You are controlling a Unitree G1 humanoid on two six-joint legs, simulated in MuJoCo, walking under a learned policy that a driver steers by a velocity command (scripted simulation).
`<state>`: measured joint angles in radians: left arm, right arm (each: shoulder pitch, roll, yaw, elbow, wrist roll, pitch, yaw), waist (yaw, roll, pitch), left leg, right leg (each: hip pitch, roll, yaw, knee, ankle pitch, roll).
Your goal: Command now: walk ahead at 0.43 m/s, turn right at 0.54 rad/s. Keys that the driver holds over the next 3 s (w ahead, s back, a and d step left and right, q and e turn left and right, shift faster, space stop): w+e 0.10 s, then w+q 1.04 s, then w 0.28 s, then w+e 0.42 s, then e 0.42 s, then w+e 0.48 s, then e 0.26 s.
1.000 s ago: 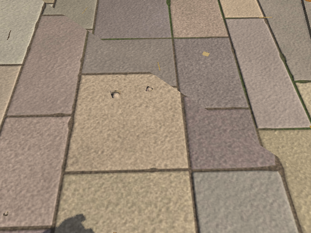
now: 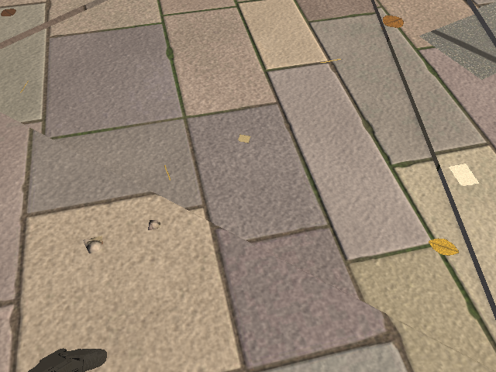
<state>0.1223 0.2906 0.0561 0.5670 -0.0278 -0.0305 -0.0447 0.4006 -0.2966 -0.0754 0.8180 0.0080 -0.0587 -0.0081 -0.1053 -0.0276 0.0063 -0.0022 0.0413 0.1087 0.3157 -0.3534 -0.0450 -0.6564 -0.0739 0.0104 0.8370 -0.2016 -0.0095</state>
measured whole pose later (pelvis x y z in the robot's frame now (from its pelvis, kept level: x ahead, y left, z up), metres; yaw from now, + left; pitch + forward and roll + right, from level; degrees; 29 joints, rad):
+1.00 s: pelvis +0.56 -0.07 +0.00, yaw +17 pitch +1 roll +1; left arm 0.11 0.27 0.00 0.67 0.04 -0.04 -0.03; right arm 0.38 -0.29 -0.07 0.80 -0.02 -0.02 0.01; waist -0.07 -0.04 0.02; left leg -0.08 -0.15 -0.13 0.40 -0.32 0.10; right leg -0.59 -0.06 0.04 0.76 -0.03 0.04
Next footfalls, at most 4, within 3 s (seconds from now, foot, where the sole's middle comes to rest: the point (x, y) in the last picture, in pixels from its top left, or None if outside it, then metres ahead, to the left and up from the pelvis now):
0.10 right None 0.20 -0.15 -0.77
0.62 left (240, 362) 0.50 0.00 -0.77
1.06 right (272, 270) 0.76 -0.13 -0.77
1.58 left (162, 228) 0.94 0.20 -0.77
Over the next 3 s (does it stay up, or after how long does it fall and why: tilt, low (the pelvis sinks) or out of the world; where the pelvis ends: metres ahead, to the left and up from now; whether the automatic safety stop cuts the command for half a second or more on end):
stays up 1.34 0.20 -0.12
